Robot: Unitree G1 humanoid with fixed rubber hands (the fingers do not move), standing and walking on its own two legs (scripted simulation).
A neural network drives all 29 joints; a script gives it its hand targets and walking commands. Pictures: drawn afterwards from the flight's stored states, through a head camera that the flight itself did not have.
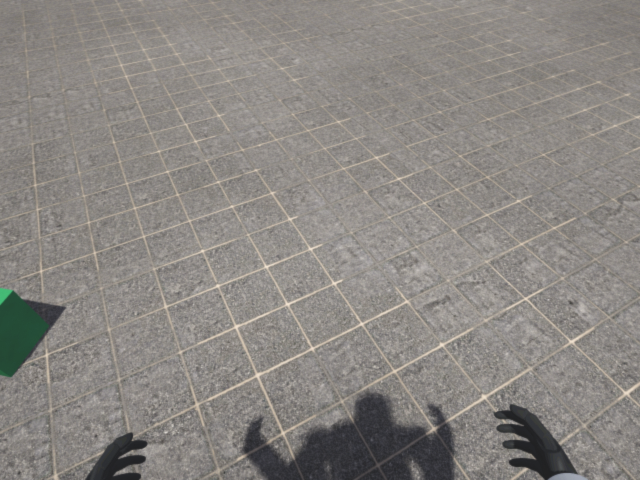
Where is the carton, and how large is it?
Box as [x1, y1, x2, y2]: [0, 288, 48, 376]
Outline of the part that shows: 0,288 0,374 11,376 48,325 12,290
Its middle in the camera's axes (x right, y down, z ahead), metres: -1.11 +0.28 +1.25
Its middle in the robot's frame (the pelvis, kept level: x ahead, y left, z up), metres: +0.71 +1.11 -0.64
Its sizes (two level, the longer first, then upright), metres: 0.270 0.191 0.221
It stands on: the floor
